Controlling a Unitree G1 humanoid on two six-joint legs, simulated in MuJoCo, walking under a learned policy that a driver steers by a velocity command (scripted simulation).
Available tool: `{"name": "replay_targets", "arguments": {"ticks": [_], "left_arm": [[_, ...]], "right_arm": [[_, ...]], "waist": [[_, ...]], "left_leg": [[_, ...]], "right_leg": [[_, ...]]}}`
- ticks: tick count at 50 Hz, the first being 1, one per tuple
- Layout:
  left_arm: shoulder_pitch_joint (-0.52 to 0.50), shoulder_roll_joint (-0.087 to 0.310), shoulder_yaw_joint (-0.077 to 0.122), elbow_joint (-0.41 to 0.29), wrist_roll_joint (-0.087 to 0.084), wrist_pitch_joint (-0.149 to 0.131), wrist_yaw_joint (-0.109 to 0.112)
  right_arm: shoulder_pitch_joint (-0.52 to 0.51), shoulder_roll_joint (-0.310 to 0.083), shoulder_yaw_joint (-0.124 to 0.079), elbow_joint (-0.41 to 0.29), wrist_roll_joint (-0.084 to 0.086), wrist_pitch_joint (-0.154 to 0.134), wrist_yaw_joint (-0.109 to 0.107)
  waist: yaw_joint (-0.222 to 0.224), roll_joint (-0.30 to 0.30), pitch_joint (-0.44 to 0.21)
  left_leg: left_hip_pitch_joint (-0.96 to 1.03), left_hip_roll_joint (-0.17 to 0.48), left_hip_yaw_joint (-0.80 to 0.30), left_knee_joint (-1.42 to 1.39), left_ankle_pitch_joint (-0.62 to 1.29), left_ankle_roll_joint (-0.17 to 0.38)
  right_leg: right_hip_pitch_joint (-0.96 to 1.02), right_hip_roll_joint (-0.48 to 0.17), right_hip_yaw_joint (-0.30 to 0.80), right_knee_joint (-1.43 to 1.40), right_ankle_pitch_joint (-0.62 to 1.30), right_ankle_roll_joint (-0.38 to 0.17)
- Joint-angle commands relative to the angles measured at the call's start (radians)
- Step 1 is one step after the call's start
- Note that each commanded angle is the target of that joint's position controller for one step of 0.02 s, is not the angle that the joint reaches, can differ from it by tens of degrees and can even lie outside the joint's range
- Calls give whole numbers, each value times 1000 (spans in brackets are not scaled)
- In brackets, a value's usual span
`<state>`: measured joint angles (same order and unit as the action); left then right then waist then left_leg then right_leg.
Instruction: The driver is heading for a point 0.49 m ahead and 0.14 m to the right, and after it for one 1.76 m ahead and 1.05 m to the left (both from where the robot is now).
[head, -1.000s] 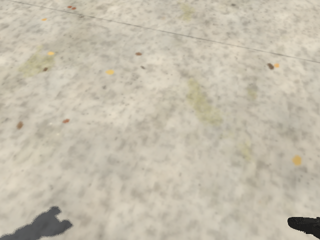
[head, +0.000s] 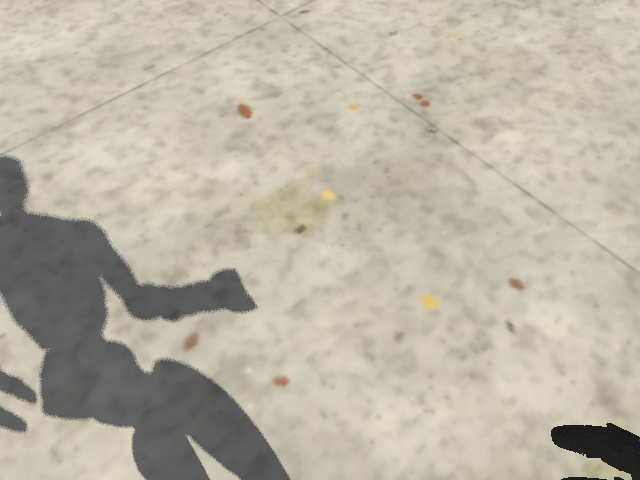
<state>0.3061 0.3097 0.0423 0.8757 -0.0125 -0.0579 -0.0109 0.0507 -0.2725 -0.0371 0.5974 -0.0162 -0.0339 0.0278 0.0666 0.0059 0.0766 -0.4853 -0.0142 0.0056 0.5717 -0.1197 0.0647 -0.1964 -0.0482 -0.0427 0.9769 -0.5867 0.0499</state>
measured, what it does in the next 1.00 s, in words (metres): walks ahead, turning right: right foot, then left foot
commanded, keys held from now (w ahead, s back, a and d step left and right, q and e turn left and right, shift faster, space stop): e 0.34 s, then w+e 0.34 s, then w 0.18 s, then w+q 0.14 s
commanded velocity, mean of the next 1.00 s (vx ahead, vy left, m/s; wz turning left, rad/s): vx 0.27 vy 0.00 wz -0.31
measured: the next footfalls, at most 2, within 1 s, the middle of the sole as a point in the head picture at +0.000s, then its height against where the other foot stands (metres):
right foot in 0.44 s outside the picture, level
left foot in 0.88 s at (350, 463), level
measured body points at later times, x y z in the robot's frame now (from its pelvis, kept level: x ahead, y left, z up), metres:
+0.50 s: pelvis +0.10 -0.04 +0.01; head +0.12 -0.07 +0.46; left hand +0.26 +0.23 -0.09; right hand +0.20 -0.35 -0.11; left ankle +0.11 +0.09 -0.69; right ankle +0.07 -0.13 -0.72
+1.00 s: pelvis +0.34 -0.07 +0.01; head +0.36 -0.07 +0.46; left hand +0.50 +0.17 -0.11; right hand +0.36 -0.37 -0.09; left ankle +0.41 +0.01 -0.72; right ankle +0.16 -0.14 -0.64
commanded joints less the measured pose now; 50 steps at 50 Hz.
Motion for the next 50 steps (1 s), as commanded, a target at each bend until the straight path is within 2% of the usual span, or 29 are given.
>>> {"name": "replay_targets", "arguments": {"ticks": [1, 3, 5, 7, 9, 12, 16, 17, 19, 20, 21, 22, 23, 24, 25, 27, 28, 32, 35, 39, 41, 43, 44, 45, 46, 47, 48, 49, 50], "left_arm": [[-26, 122, 14, -76, -24, -10, 1], [-1, 103, 18, -50, -10, 23, 18], [69, 64, 16, -23, -3, 54, 32], [50, 60, 17, -32, 6, 70, 44], [-18, 74, 21, -63, 7, 79, 45], [-94, 90, 31, -104, 0, 93, 39], [-139, 84, 38, -143, 2, 101, 21], [-139, 81, 39, -149, 2, 101, 15], [-105, 70, 41, -142, -6, 98, 1], [-69, 71, 45, -126, -6, 96, -3], [-11, 99, 59, -101, -6, 94, 0], [69, 181, 84, -84, -13, 89, 13], [120, 287, 103, -97, -5, 69, 9], [102, 220, 83, -118, 16, 38, 3], [53, 178, 72, -128, 16, 17, 7], [9, 143, 63, -140, -12, 6, 20], [14, 131, 56, -144, -9, 6, 28], [52, 151, 66, -150, -4, 5, 46], [81, 158, 71, -146, -7, 9, 48], [122, 147, 70, -125, -8, 10, 41], [117, 152, 72, -121, -7, 14, 40], [101, 136, 66, -125, -4, 19, 40], [90, 107, 53, -133, 6, 19, 40], [143, 47, 33, -163, 14, 12, 39], [193, 17, 21, -173, -2, -6, 39], [116, 106, 40, -177, -20, -18, 34], [25, 126, 44, -192, -21, -28, 30], [-30, 118, 43, -204, -6, -40, 31], [-52, 109, 46, -211, 9, -47, 29]], "right_arm": [[191, -136, -44, 8, 14, -5, -7], [104, -91, -29, 25, 2, -14, -7], [45, -84, -30, 46, -22, -28, -6], [4, -99, -35, 63, -25, -35, -13], [18, -138, -50, 86, -16, -26, -30], [36, -146, -55, 113, -8, -3, -51], [42, -155, -61, 133, 6, 22, -58], [42, -162, -64, 137, 11, 28, -59], [37, -181, -72, 144, 31, 36, -57], [31, -177, -73, 147, 43, 38, -56], [44, -141, -66, 155, 43, 36, -54], [29, -74, -49, 141, 20, 30, -45], [-79, -63, -46, 66, 5, 12, -42], [-115, -115, -58, 65, 20, -11, -32], [-93, -140, -67, 74, 40, -27, -20], [-80, -154, -76, 109, 19, -48, -21], [-87, -141, -75, 115, 13, -55, -19], [-126, -81, -56, 121, 17, -65, -9], [-177, -66, -43, 108, 27, -67, 2], [-197, -87, -38, 102, 31, -82, 17], [-161, -116, -45, 110, 32, -90, 18], [-27, -154, -66, 153, 27, -96, 11], [118, -193, -82, 188, 21, -96, 6], [279, -274, -100, 212, 5, -94, 2], [343, -278, -101, 253, 19, -88, 17], [279, -199, -76, 248, 44, -88, 20], [213, -160, -64, 230, 40, -81, 17], [175, -141, -56, 219, 30, -73, 14], [157, -122, -48, 212, 23, -69, 11]], "waist": [[-125, 53, -319], [-53, 52, -219], [-4, 82, -208], [2, 104, -188], [-29, 107, -172], [-59, 90, -133], [-74, 84, -113], [-72, 87, -119], [-51, 85, -142], [-30, 79, -146], [-16, 40, -144], [-11, -172, -138], [25, -338, -94], [39, -210, -100], [0, -192, -79], [-23, -117, -62], [-30, -114, -67], [-21, -94, -77], [3, -132, -48], [21, -141, -26], [0, -164, -23], [-71, -164, -84], [-137, -137, -190], [-158, 59, -356], [-141, 301, -393], [-145, 200, -252], [-141, 132, -146], [-128, 72, -96], [-108, 56, -70]], "left_leg": [[627, 319, -312, -120, 710, 243], [363, 269, -199, -213, 603, 197], [208, 249, -106, -271, 561, 197], [166, 240, -52, -294, 487, 190], [192, 263, -50, -319, 354, 193], [234, 299, -67, -349, 125, 195], [315, 330, -60, -308, 120, 184], [339, 335, -53, -280, 169, 177], [338, 324, -28, -247, 38, 141], [301, 296, -3, -213, -98, 108], [230, 250, 39, -123, -235, 60], [49, 150, 156, 165, -353, -23], [-302, -41, 107, 380, -560, -80], [-371, 6, -52, 496, -521, -68], [-387, 41, -80, 491, -407, -49], [-365, 72, -72, 411, -241, -53], [-315, 71, -69, 365, -173, -62], [-196, 23, -43, 147, 10, -105], [-119, 8, -39, 8, 83, -120], [-34, 17, -32, -67, 110, -99], [7, 17, -22, -89, 63, -70], [186, -12, 15, -137, 45, -23], [386, 46, -37, -107, 48, 26], [738, 251, -368, -105, -53, 156], [852, 374, -765, -284, -294, 260], [766, 354, -738, -325, -420, 229], [643, 314, -600, -330, -358, 199], [538, 274, -510, -344, -243, 189], [465, 240, -454, -360, -144, 183]], "right_leg": [[-443, -45, 106, 252, -11, -2], [-295, -78, 115, 145, 92, 15], [-150, -59, 96, 63, 168, 40], [-121, -52, 83, -40, 228, 45], [-160, -54, 72, -80, 287, 34], [-224, -65, 71, -105, 287, 16], [-246, -53, 41, -174, 221, -6], [-233, -43, 26, -208, 212, -13], [-149, -16, -19, -334, 263, -49], [-72, 12, -44, -425, 315, -77], [26, 29, -22, -495, 309, -115], [153, -134, 234, -606, 320, -199], [250, -320, 701, -728, 166, -391], [267, -330, 725, -776, 118, -414], [256, -296, 639, -770, 120, -367], [245, -236, 512, -765, 236, -298], [226, -204, 461, -771, 326, -282], [178, -132, 333, -768, 516, -259], [115, -118, 311, -767, 477, -249], [107, -153, 337, -749, 469, -237], [140, -176, 355, -717, 533, -226], [146, -134, 316, -582, 762, -196], [86, -85, 256, -394, 821, -164], [-193, 31, 179, -49, 592, -95], [-439, 131, 188, 192, 18, -58], [-553, 64, 211, 284, 49, -70], [-571, 16, 177, 272, 139, -83], [-550, -14, 150, 230, 206, -85], [-515, -37, 146, 170, 254, -80]]}}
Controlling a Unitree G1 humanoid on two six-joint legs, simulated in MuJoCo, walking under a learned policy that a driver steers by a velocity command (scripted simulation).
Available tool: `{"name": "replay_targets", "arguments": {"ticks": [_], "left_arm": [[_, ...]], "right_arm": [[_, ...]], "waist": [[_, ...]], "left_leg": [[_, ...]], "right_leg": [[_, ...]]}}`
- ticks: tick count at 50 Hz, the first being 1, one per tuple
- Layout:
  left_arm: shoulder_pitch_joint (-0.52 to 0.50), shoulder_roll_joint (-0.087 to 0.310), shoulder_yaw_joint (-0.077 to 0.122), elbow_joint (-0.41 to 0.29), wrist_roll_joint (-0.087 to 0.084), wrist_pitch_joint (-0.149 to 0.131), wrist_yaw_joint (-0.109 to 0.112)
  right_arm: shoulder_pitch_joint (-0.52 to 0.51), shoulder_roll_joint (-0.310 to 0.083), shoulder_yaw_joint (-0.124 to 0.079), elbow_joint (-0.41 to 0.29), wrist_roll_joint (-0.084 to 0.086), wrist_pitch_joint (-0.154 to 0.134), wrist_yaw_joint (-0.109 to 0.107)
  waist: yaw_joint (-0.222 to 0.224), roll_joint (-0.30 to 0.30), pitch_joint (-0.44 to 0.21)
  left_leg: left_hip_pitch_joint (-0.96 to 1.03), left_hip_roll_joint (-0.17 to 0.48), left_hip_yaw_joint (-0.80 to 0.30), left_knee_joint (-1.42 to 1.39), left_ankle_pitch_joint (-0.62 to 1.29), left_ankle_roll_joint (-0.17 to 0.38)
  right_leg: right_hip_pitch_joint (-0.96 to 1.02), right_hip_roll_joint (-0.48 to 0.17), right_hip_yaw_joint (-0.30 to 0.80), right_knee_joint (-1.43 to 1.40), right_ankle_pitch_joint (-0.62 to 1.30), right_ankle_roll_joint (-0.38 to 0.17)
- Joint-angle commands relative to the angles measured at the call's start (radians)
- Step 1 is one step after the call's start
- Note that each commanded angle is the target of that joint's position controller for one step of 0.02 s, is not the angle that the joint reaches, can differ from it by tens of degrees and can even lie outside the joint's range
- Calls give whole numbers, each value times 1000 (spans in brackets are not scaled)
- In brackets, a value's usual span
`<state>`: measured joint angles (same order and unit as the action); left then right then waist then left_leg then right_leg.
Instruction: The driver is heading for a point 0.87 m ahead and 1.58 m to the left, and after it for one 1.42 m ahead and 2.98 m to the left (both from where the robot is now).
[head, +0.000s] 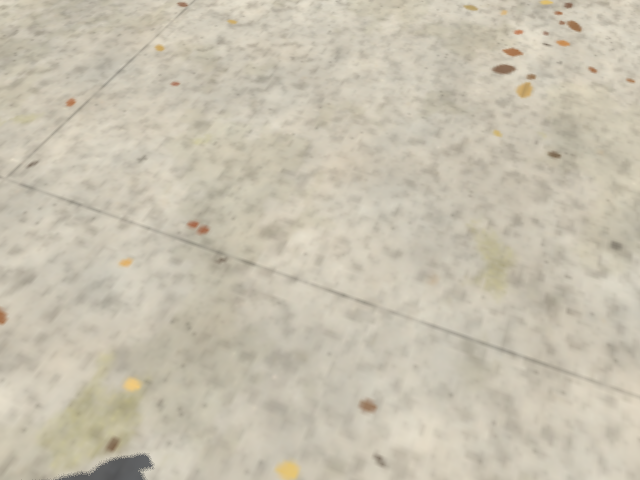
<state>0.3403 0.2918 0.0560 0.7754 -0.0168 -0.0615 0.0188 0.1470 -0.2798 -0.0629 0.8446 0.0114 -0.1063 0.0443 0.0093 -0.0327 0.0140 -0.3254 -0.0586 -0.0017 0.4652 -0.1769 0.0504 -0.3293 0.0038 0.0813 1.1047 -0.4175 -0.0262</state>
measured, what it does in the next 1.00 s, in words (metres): walks ahead, turning left: right foot, then left foot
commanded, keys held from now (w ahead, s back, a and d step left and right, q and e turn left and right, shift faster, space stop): w+q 1.00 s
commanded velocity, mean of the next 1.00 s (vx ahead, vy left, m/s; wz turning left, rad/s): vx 0.49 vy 0.00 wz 0.48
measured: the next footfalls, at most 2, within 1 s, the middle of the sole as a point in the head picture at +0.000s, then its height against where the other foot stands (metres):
right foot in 0.34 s outside the picture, level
left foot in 0.82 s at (221, 450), level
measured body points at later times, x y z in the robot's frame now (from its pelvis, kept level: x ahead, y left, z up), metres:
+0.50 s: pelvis +0.27 -0.02 +0.00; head +0.30 -0.03 +0.45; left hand +0.34 +0.27 -0.09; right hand +0.42 -0.29 -0.12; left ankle +0.19 +0.10 -0.65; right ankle +0.32 -0.13 -0.74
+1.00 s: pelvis +0.50 +0.13 +0.00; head +0.53 +0.17 +0.45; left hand +0.47 +0.44 -0.11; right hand +0.75 -0.04 -0.10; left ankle +0.50 +0.21 -0.74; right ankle +0.57 -0.03 -0.65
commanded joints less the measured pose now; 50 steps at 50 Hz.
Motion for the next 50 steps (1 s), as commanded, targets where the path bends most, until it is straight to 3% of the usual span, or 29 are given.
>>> {"name": "replay_targets", "arguments": {"ticks": [1, 4, 8, 11, 13, 15, 16, 17, 18, 19, 20, 21, 22, 24, 26, 31, 34, 37, 39, 40, 41, 42, 43, 44, 45, 46, 47, 48, 50], "left_arm": [[-81, 111, 32, -117, 20, -46, -4], [-114, 66, 18, -142, 27, -42, -9], [-264, 34, -1, -181, 22, -48, -19], [-337, 52, 3, -204, 7, -54, -28], [-343, 77, 12, -211, 2, -58, -29], [-276, 103, 26, -197, 2, -63, -26], [-182, 133, 43, -174, 8, -65, -19], [-29, 187, 60, -159, 23, -65, -10], [63, 269, 79, -133, 35, -49, -12], [64, 199, 66, -122, 25, -43, -20], [8, 126, 46, -133, 20, -44, -19], [-47, 99, 35, -133, 24, -42, -19], [-87, 73, 27, -125, 26, -40, -22], [-125, 61, 26, -110, 31, -46, -22], [-128, 76, 34, -92, 22, -55, -23], [-121, 134, 56, -61, 19, -52, -14], [-83, 161, 65, -39, 8, -42, -8], [-48, 188, 75, -14, -9, -25, -9], [-49, 219, 83, -11, -17, -11, -5], [-55, 229, 85, -12, -21, -1, -3], [-56, 211, 76, -16, -20, 5, 1], [-25, 151, 50, -37, 16, 0, 4], [49, 32, 9, -98, 38, -27, -8], [-77, 130, 24, -105, -3, -58, -18], [-146, 161, 31, -130, -29, -74, -23], [-148, 150, 28, -121, -12, -82, -15], [-143, 153, 33, -111, 16, -82, -8], [-122, 156, 38, -108, 23, -72, -9], [-113, 134, 35, -109, 30, -51, -11]], "right_arm": [[57, -106, -17, -37, -10, 6, -11], [79, -128, -23, -29, 8, 9, -31], [124, -173, -38, -19, 16, 22, -51], [194, -172, -38, -4, 24, 35, -55], [212, -172, -39, -2, 26, 42, -58], [201, -170, -40, -8, 21, 49, -61], [198, -147, -32, -16, 14, 49, -59], [186, -92, -12, -42, -3, 45, -54], [312, -5, 13, -70, 12, 32, -54], [314, -85, 1, -65, 34, 30, -55], [228, -154, -19, -73, 37, 35, -56], [173, -153, -22, -82, 27, 41, -57], [143, -141, -25, -92, 16, 45, -55], [136, -101, -24, -107, 20, 62, -46], [110, -64, -16, -130, 18, 77, -40], [2, -46, -2, -179, 11, 75, -12], [-95, -48, 2, -214, 10, 71, 4], [-153, -69, -4, -251, 10, 76, 15], [-119, -101, -20, -259, 6, 81, 17], [-28, -131, -40, -241, 7, 84, 14], [142, -187, -73, -193, 12, 90, 4], [294, -280, -106, -159, 19, 101, -19], [235, -365, -106, -184, 21, 87, -17], [252, -272, -80, -206, 16, 71, -10], [220, -222, -65, -193, 10, 56, -8], [164, -197, -56, -196, 12, 49, -9], [100, -169, -48, -207, 7, 49, -13], [64, -150, -39, -224, -6, 48, -18], [53, -149, -40, -224, -7, 44, -26]], "waist": [[-31, 113, -15], [-15, 128, -5], [-57, 111, 22], [-82, 112, 16], [-68, 120, 11], [-15, 129, -10], [34, 120, -64], [106, 45, -198], [68, -248, -349], [68, -254, -317], [82, -139, -174], [66, -78, -96], [45, -62, -43], [10, -88, 0], [0, -68, 16], [17, -27, 28], [49, -15, 50], [51, -18, 67], [12, -44, 23], [-46, -47, -34], [-132, -27, -122], [-176, 117, -215], [-46, 318, -329], [-133, 175, -351], [-129, 142, -209], [-84, 67, -137], [-43, 57, -91], [-10, 81, -79], [9, 84, -67]], "left_leg": [[267, 260, -415, -268, -25, 199], [193, 238, -341, -303, 78, 217], [93, 185, -254, -298, 136, 176], [103, 196, -283, -254, 123, 154], [142, 217, -333, -204, 90, 132], [144, 211, -351, -118, 122, 105], [114, 163, -328, -8, 180, 78], [13, 102, -269, 251, 83, 43], [-286, -31, -137, 585, -333, -16], [-430, 36, -152, 752, -405, -23], [-468, 78, -156, 802, -314, -22], [-446, 113, -127, 795, -236, -28], [-422, 136, -122, 755, -190, -33], [-355, 172, -110, 697, -143, -39], [-360, 182, -97, 642, -109, -49], [-340, 180, -60, 373, 131, -56], [-298, 159, -12, 245, 198, -39], [-297, 139, 18, 180, 123, -1], [-200, 80, 74, 166, 15, 39], [-69, 35, 105, 146, -9, 67], [177, -10, 110, 101, 35, 105], [482, 141, -142, 87, 49, 171], [720, 360, -735, -63, -221, 359], [716, 381, -803, -174, -301, 337], [613, 356, -665, -188, -223, 297], [471, 312, -555, -182, -116, 265], [343, 275, -468, -189, -1, 244], [262, 251, -424, -209, 77, 240], [177, 232, -373, -238, 193, 253]], "right_leg": [[-339, -100, 19, 1, 110, 4], [-305, -97, -17, -173, 123, 45], [-189, -47, -43, -463, 363, 79], [-114, -13, -31, -560, 455, 84], [-74, -12, -10, -605, 427, 69], [41, -15, -20, -649, 379, 36], [187, -25, -25, -667, 353, 8], [419, -170, 107, -647, 289, -56], [722, -412, 513, -721, 125, -201], [688, -449, 693, -799, -78, -229], [570, -399, 549, -818, -81, -190], [455, -354, 402, -830, 49, -165], [365, -313, 302, -855, 158, -155], [255, -272, 167, -910, 266, -142], [224, -275, 88, -949, 350, -158], [238, -255, -104, -978, 466, -150], [266, -259, -180, -974, 473, -126], [357, -289, -218, -924, 551, -103], [398, -291, -254, -794, 859, -82], [386, -276, -281, -650, 1003, -66], [291, -239, -312, -433, 1009, -33], [23, -189, -317, -98, 591, 18], [-364, 16, -158, 203, -203, 68], [-465, -11, 10, 273, -177, 49], [-526, -48, -3, 238, -74, 28], [-477, -90, -3, 158, 10, 21], [-405, -117, 0, 76, 63, 29], [-338, -133, 9, 42, 99, 36], [-291, -129, -7, -24, 128, 61]]}}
